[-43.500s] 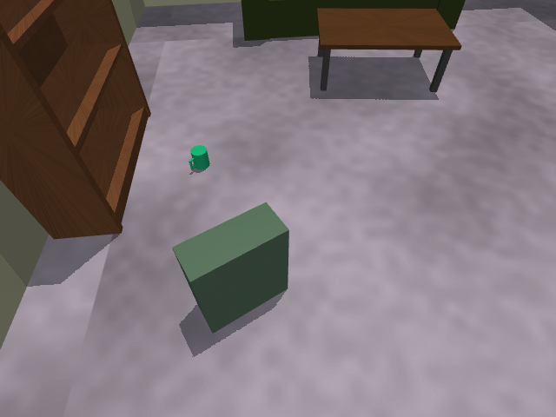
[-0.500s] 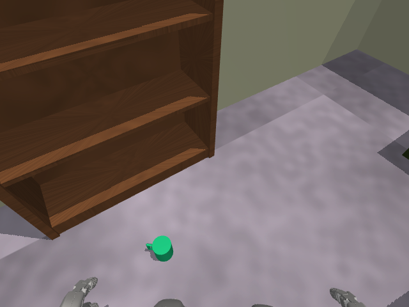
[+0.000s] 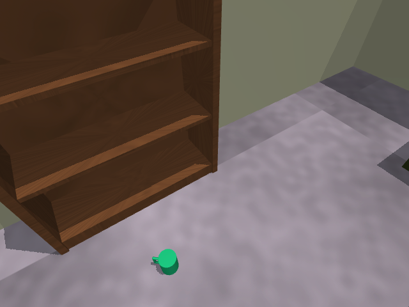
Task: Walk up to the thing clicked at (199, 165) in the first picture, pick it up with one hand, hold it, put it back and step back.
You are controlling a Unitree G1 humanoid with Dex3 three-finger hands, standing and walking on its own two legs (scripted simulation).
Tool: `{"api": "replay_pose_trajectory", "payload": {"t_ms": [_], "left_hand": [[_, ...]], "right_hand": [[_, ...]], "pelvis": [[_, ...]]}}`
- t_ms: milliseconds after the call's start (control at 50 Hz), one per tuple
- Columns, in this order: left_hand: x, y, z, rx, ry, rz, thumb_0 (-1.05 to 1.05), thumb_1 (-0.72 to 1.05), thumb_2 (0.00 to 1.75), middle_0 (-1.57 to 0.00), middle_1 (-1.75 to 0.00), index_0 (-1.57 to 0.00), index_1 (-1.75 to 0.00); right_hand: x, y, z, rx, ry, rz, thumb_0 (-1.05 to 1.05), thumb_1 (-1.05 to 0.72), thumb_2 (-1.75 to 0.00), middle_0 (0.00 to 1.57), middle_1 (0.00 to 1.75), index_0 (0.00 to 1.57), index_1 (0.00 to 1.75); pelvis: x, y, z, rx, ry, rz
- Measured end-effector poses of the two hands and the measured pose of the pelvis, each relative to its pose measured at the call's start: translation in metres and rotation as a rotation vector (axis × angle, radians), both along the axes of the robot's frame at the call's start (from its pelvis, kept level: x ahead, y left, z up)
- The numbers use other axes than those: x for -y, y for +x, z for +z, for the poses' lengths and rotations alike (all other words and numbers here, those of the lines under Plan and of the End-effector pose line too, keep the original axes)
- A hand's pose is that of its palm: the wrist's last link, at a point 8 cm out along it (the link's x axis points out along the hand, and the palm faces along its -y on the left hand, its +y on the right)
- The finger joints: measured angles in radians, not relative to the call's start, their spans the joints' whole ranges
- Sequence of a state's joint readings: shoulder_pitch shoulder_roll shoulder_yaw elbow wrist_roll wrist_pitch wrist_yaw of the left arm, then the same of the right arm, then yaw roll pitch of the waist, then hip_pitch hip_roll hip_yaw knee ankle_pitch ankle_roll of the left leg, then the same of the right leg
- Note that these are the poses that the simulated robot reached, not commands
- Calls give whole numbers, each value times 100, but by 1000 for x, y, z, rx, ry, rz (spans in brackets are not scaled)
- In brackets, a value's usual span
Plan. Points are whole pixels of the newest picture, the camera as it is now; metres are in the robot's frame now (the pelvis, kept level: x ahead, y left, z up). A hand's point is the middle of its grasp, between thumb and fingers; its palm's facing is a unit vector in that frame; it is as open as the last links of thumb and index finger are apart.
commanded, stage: stand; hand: left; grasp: from above
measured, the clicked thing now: (165, 261) +0.45 +0.24 -0.72
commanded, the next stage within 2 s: step back in 1.74 s
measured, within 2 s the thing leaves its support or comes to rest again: neither
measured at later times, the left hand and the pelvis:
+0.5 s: hand out of the picture +0.05 +0.23 -0.16, palm faces +0.01 -0.94 -0.33, open 7.4 cm; pelvis +0.00 -0.01 +0.00, yaw +0 degrees
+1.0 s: hand out of the picture +0.08 +0.21 -0.16, palm faces +0.01 -0.96 -0.29, open 7.4 cm; pelvis +0.02 -0.01 +0.01, yaw -1 degrees
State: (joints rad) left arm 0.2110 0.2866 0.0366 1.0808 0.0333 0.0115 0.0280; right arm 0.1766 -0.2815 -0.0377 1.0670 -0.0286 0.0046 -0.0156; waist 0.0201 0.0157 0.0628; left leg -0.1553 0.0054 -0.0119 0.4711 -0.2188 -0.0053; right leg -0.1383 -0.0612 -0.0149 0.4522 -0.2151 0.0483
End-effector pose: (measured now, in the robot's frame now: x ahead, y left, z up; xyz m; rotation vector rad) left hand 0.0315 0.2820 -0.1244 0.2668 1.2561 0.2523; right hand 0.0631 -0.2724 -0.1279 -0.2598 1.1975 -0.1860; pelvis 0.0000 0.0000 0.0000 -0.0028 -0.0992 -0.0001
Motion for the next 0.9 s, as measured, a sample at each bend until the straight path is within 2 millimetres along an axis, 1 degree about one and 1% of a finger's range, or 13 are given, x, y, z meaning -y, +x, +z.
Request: {"api": "replay_pose_trajectory", "payload": {"t_ms": [140,240,400,520,680,780,900], "left_hand": [[0,-3,2,-9,8,-4,1,90,90,-21,-30,-21,-30],[1,-2,2,-13,4,-6,1,90,90,-21,-30,-21,-30],[3,4,2,-23,-4,-14,1,90,90,-21,-30,-21,-30],[4,10,3,-34,-5,-18,1,90,90,-21,-30,-21,-30],[7,25,6,-21,-7,-19,1,90,90,-21,-30,-21,-30],[12,33,6,-17,-15,-24,1,90,90,-21,-30,-21,-30],[19,39,4,-21,-31,-26,1,90,90,-21,-30,-21,-30]], "right_hand": [[12,-14,2,-34,-11,-14,1,-90,-90,21,30,21,30],[18,-23,4,-56,-23,-23,1,-90,-90,21,30,21,30],[22,-28,4,-82,-27,-28,1,-90,-90,21,30,20,30],[20,-23,3,-89,-17,-24,1,-90,-90,21,30,20,30],[16,-6,2,-71,-5,-10,1,-90,-90,21,30,21,30],[14,2,1,-63,5,-8,1,-90,-90,21,30,20,30],[11,7,1,-67,12,-9,1,-90,-90,21,30,20,30]], "pelvis": [[4,-4,2,2,0,1],[6,-5,3,2,-1,0],[7,-3,4,-8,0,-4],[8,2,5,-17,1,-6],[9,10,6,-23,4,-7],[10,15,7,-27,5,-9],[11,20,7,-33,5,-12]]}}
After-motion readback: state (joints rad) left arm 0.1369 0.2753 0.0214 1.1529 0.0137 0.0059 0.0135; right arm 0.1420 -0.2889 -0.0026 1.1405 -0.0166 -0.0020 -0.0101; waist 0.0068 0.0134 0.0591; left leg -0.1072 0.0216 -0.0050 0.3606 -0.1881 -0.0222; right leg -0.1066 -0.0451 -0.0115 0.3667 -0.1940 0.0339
